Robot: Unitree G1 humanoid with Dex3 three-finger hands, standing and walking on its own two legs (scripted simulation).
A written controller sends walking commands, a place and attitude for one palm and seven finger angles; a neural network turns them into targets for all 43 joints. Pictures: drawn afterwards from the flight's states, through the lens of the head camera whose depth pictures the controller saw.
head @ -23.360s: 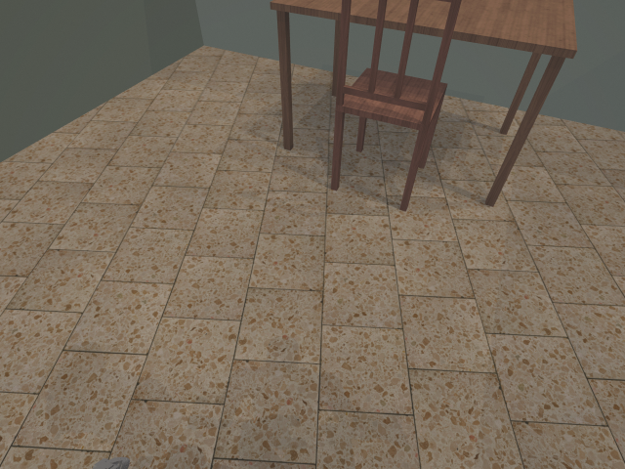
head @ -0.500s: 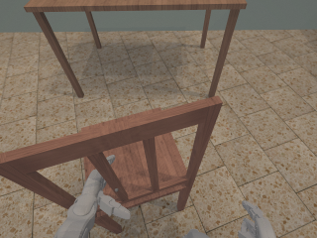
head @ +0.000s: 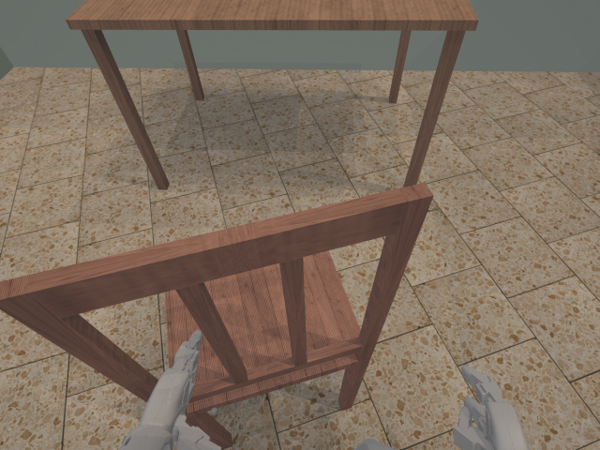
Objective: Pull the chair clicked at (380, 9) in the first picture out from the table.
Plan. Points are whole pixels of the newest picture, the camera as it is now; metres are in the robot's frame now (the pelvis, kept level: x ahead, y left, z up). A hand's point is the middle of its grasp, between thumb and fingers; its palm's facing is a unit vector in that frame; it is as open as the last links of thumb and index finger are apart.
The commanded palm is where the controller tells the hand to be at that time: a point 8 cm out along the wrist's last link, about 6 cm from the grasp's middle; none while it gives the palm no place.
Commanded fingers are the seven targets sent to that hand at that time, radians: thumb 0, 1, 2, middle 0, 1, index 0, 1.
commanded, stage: draw the fingers out of the gap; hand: left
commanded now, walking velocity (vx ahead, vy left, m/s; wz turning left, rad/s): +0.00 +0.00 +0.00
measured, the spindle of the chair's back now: (221, 341) +0.27 +0.12 -0.01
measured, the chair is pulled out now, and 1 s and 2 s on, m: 0.73 0.73 0.74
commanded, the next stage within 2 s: draw the hand back to the body in 0.40 s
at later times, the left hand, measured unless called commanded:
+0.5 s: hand out of the picture +0.13 +0.13 -0.04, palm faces -0.12 -0.98 -0.16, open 17.5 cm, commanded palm +0.11 +0.18 -0.02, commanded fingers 0.00 -0.55 0.20 0.00 0.00 0.00 0.00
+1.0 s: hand (150, 426) +0.16 +0.16 +0.06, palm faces -0.05 -1.00 -0.08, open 17.5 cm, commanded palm +0.12 +0.23 +0.07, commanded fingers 0.00 -0.37 0.29 -0.03 -0.04 -0.03 -0.04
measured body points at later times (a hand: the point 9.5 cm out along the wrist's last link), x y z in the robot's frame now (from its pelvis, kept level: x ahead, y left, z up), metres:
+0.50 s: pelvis -0.01 +0.01 -0.01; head +0.03 -0.01 +0.44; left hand +0.14 +0.18 -0.03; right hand +0.17 -0.24 -0.08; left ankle -0.03 +0.13 -0.70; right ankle +0.03 -0.10 -0.70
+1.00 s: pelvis -0.01 +0.01 -0.03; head +0.03 -0.01 +0.42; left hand +0.15 +0.21 +0.06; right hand +0.18 -0.22 -0.11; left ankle -0.03 +0.13 -0.70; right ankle +0.03 -0.10 -0.70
